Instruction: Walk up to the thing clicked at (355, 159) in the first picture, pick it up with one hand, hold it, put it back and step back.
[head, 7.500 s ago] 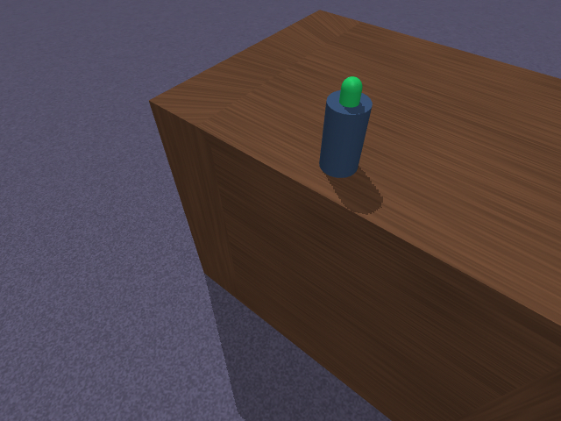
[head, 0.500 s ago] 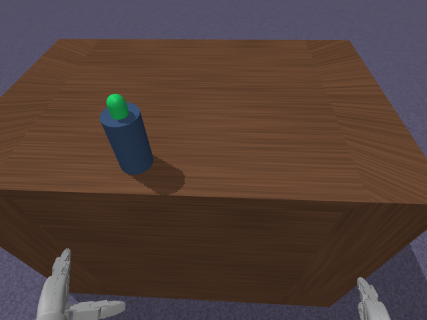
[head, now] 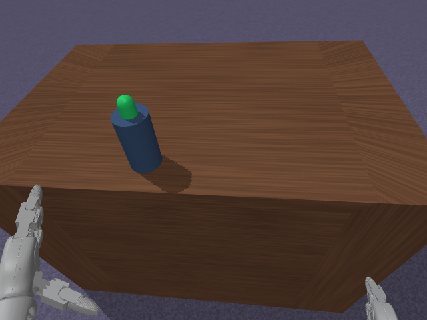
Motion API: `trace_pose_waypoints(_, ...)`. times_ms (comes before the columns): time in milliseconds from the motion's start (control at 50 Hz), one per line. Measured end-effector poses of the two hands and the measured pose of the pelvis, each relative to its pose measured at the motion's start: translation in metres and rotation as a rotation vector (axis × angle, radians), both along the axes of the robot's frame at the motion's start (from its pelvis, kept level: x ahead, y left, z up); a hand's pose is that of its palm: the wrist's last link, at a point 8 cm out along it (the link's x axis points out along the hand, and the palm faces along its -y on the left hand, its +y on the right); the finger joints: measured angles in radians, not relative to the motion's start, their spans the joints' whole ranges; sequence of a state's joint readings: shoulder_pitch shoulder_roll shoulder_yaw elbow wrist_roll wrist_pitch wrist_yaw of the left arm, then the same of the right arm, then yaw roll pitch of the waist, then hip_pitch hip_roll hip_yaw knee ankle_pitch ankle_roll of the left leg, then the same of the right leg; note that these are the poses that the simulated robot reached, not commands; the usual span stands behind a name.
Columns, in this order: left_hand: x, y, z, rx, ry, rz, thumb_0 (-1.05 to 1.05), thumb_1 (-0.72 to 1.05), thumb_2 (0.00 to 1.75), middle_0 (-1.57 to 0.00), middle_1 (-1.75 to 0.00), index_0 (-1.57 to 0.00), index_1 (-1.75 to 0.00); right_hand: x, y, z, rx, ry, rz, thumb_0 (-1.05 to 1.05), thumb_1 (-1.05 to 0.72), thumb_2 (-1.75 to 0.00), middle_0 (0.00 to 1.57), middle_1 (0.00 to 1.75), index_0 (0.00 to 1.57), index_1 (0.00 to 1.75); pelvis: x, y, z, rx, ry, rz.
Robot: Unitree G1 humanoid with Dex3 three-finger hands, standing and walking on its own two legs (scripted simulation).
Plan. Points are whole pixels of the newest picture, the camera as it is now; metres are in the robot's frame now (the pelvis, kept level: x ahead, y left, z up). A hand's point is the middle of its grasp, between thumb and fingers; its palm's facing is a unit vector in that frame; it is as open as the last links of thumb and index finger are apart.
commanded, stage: rise first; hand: left
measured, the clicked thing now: (136, 132) +0.45 +0.21 +0.11
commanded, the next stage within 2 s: go down in 0.96 s
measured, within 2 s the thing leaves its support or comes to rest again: neither
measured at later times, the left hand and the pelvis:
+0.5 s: hand (42, 244) +0.18 +0.25 +0.15, palm faces +0.37 -0.81 -0.45, open 17.6 cm; pelvis -0.01 +0.00 +0.00, yaw +1 degrees
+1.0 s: hand (30, 225) +0.19 +0.25 +0.19, palm faces +0.40 -0.79 -0.47, open 17.7 cm; pelvis -0.01 +0.00 +0.00, yaw +0 degrees
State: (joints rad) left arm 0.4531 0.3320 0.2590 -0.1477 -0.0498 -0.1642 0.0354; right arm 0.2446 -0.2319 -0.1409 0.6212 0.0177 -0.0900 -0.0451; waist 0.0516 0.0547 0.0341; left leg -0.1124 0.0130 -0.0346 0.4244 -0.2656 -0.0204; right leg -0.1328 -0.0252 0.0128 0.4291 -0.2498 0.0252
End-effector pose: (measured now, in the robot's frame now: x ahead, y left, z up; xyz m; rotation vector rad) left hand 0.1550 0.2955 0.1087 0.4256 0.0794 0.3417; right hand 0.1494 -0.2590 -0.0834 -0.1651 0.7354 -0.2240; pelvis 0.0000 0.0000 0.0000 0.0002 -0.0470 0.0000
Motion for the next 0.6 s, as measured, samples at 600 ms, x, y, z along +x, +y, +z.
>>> trace_pose_waypoints(600, -0.013, -0.004, 0.073, 0.167, -0.298, -0.076, -0.01, -0.56, 0.03, -0.04, -0.04, -0.04, -0.05, -0.010, -0.002, -0.001, 0.010, -0.019, -0.005, -0.01, 0.52, -0.03, 0.06, 0.05, 0.06, 0.05, -0.012, -0.002, 0.000, 0.004, -0.014, 0.009)
